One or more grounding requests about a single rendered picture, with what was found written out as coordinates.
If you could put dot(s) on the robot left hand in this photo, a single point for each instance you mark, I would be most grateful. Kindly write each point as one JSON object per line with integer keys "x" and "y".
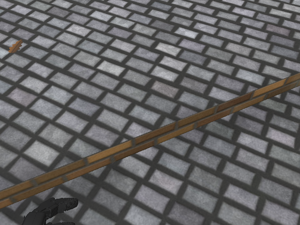
{"x": 49, "y": 209}

